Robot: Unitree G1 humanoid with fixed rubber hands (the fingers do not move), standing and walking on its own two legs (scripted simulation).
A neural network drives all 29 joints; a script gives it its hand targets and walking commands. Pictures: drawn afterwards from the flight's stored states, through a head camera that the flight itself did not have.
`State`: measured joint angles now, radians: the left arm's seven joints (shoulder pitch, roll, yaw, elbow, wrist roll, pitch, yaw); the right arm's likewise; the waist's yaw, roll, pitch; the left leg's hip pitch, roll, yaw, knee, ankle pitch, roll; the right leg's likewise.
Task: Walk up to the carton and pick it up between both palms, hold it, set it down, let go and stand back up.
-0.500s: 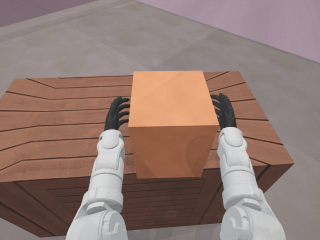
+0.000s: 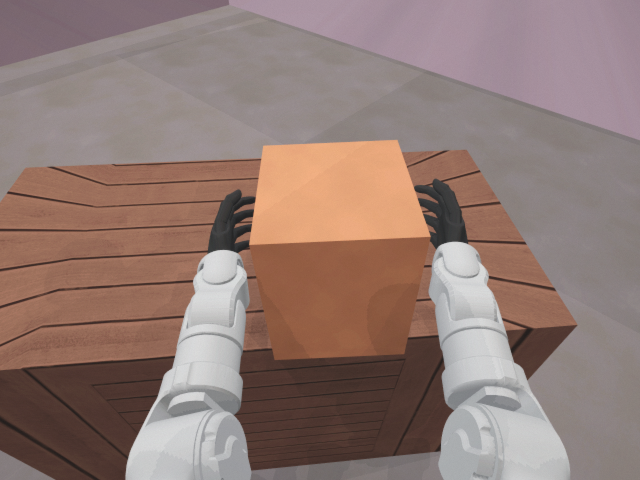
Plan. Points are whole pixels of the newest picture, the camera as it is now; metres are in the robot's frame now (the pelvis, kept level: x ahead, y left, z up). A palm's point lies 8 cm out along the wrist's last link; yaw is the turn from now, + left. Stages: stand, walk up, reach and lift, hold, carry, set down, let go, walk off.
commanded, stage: reach and lift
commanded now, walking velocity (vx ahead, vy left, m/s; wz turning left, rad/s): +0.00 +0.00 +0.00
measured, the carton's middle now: (334, 251) +0.46 -0.02 +0.04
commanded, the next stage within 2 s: none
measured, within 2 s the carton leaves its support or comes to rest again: neither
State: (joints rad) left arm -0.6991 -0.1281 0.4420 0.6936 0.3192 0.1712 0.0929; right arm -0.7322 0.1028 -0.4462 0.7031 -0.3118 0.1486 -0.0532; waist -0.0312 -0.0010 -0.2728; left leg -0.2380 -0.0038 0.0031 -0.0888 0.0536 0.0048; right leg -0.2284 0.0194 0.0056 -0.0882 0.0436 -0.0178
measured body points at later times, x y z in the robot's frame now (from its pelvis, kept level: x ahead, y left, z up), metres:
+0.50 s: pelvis -0.02 +0.00 +0.00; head -0.03 +0.00 +0.45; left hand +0.40 +0.14 +0.17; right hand +0.40 -0.15 +0.19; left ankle -0.02 +0.12 -0.75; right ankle -0.03 -0.11 -0.75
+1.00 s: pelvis -0.04 +0.01 +0.00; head -0.07 +0.01 +0.45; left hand +0.35 +0.14 +0.17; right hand +0.35 -0.15 +0.18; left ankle -0.02 +0.12 -0.75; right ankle -0.03 -0.11 -0.75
